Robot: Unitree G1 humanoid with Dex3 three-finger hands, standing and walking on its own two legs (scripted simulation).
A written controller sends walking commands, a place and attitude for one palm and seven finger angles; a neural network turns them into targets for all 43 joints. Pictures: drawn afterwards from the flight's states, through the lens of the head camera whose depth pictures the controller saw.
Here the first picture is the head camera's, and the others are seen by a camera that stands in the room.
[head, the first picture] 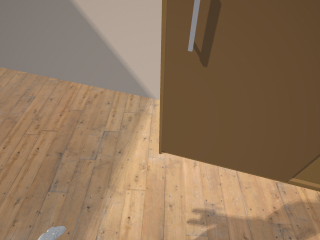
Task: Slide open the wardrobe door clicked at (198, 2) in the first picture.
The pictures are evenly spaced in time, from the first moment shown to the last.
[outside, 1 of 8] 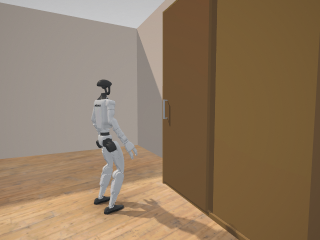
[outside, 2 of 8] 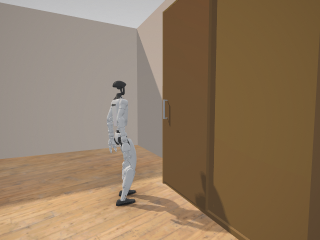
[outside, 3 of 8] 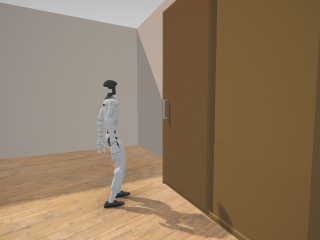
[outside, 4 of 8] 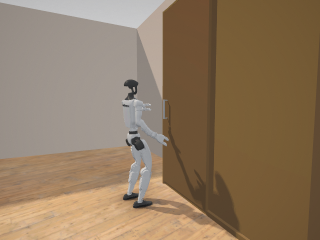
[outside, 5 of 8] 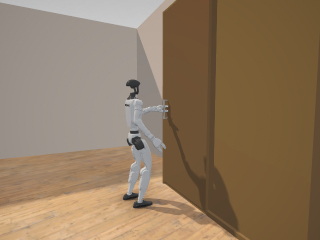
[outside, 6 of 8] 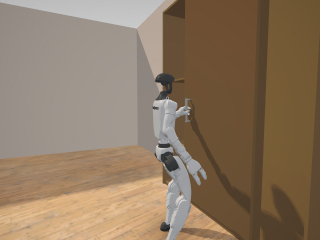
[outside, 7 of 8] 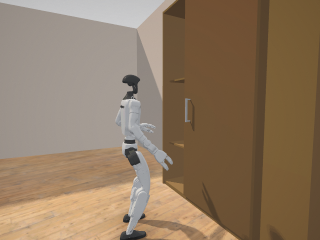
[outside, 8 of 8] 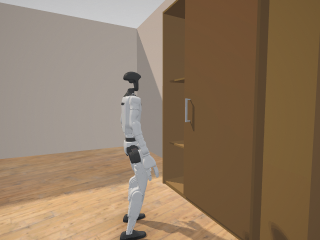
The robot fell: no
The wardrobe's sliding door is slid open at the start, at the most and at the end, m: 0.00 0.48 0.47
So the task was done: yes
